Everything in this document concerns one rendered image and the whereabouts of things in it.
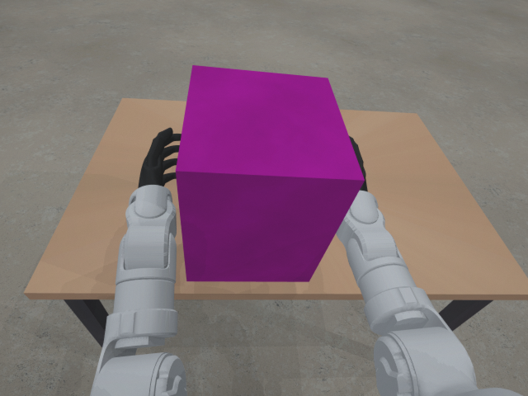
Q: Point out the robot left forearm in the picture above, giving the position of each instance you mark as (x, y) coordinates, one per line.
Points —
(144, 314)

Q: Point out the robot right upper arm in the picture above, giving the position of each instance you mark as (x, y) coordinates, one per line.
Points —
(426, 362)

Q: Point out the robot left upper arm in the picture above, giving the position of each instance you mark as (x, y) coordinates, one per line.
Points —
(156, 374)

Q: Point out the right robot hand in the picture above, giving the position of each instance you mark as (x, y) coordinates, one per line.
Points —
(360, 161)

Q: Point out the left robot hand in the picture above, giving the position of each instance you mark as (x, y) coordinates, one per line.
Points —
(152, 171)

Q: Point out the carton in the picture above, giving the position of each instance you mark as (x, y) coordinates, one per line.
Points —
(266, 173)

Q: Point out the robot right forearm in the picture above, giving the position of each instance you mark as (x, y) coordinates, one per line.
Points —
(392, 300)

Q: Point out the table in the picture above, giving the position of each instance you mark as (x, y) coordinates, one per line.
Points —
(451, 249)

